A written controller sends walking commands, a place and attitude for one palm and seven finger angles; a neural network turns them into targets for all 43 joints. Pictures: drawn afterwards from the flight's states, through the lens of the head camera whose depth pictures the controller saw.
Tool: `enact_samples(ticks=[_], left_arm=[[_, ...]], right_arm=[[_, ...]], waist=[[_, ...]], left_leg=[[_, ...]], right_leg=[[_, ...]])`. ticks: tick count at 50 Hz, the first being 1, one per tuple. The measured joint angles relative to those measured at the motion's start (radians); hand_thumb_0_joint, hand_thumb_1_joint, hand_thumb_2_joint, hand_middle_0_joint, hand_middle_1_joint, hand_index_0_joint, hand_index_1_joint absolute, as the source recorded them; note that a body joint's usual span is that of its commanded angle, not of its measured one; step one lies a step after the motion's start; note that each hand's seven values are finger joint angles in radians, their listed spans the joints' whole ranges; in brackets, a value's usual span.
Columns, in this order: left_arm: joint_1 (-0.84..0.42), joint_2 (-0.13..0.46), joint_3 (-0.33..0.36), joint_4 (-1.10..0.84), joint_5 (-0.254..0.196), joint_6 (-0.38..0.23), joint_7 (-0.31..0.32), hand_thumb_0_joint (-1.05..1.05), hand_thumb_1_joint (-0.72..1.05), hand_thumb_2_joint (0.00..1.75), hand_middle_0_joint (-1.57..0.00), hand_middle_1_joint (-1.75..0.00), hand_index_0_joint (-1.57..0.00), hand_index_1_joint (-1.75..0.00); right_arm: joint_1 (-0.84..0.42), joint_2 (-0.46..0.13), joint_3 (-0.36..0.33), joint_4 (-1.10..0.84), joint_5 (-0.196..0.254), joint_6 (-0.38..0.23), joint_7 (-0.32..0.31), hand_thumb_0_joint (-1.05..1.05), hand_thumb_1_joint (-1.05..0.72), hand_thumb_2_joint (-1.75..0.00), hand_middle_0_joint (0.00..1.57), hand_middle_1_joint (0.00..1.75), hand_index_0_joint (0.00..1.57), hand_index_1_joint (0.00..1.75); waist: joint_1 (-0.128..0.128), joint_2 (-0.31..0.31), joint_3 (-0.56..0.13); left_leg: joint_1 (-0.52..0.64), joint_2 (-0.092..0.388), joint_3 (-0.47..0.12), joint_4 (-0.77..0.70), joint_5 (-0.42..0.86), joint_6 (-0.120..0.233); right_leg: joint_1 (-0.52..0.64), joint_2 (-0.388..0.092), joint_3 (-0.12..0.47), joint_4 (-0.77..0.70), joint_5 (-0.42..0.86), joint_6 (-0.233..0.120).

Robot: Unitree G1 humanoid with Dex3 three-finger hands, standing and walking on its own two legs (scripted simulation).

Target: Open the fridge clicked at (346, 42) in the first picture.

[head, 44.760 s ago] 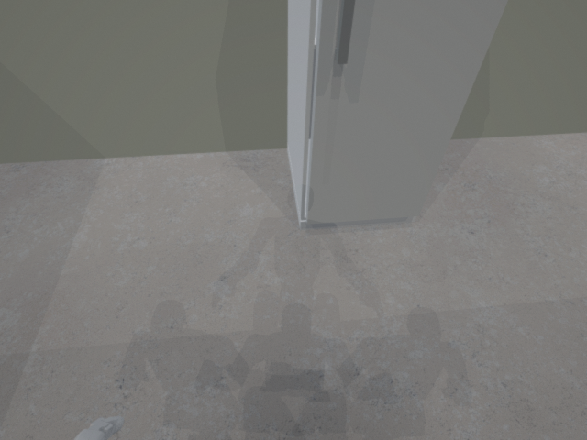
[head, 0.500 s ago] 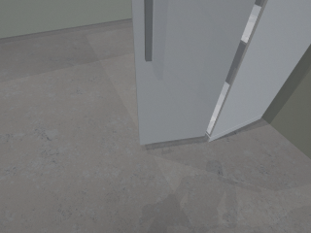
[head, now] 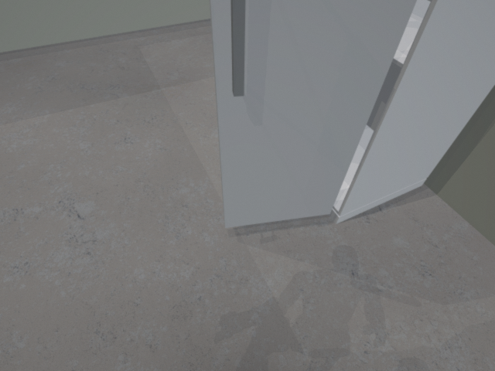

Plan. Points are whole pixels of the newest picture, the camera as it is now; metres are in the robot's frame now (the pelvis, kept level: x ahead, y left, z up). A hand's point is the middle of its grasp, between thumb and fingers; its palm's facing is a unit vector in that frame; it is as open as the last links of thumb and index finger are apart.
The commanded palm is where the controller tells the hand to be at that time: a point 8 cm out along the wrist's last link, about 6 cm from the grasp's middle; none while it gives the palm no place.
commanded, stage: look to check the result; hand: left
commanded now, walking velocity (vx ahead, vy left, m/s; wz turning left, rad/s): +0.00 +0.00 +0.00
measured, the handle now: (236, 3) +0.77 +0.07 +0.24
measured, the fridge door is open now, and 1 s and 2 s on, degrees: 74 74 74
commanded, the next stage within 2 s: stand and wait in 0.16 s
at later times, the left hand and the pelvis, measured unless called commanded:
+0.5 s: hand out of the picture +0.09 +0.23 -0.16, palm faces -0.05 -0.95 -0.31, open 7.4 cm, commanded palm none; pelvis +0.02 -0.01 +0.00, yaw +0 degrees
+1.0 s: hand out of the picture +0.10 +0.21 -0.16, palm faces -0.05 -0.95 -0.32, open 7.4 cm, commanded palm none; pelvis +0.03 -0.03 +0.00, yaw +0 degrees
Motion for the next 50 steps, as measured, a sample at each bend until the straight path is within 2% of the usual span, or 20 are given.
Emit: enact_samples(ticks=[16,50], left_arm=[[-0.023,0.0,-0.008,-0.006,-0.001,-0.005,-0.003,0.0,0.91,0.9,-0.2,-0.3,-0.2,-0.3],[-0.017,-0.014,-0.007,-0.007,-0.004,-0.004,0.005,0.0,0.9,0.9,-0.2,-0.3,-0.2,-0.3]], right_arm=[[-0.024,-0.02,0.009,-0.003,0.001,-0.003,0.002,0.01,-0.91,-0.89,0.2,0.3,0.2,0.3],[-0.007,-0.005,0.013,0.007,0.0,0.004,-0.007,0.01,-0.91,-0.89,0.2,0.3,0.2,0.3]], waist=[[-0.001,-0.009,-0.006],[-0.006,-0.003,0.001]], left_leg=[[0.026,0.003,-0.006,-0.022,-0.008,-0.012],[0.054,0.032,-0.009,-0.029,-0.028,-0.045]], right_leg=[[0.029,0.006,-0.006,-0.026,-0.009,-0.008],[0.058,0.035,-0.005,-0.04,-0.027,-0.037]])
